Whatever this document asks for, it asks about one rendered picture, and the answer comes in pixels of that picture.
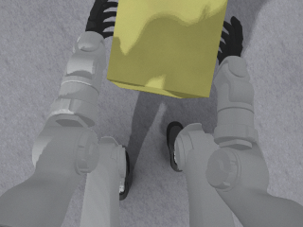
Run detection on right robot hand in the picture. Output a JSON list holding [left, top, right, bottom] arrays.
[[217, 16, 243, 65]]

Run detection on left robot forearm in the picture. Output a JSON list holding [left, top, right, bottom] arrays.
[[32, 31, 107, 164]]

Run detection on carton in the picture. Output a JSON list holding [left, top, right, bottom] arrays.
[[106, 0, 228, 98]]

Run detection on robot left upper arm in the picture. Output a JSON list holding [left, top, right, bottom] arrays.
[[0, 126, 100, 227]]

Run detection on left robot hand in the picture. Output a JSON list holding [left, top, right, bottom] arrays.
[[85, 0, 118, 39]]

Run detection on right robot forearm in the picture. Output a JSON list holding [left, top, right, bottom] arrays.
[[213, 56, 266, 164]]

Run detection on right robot shin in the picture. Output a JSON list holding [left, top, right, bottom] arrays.
[[173, 123, 218, 164]]

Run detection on right robot foot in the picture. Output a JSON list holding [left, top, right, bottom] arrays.
[[167, 121, 183, 172]]

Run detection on robot right upper arm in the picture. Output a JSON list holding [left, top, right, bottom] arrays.
[[205, 147, 303, 227]]

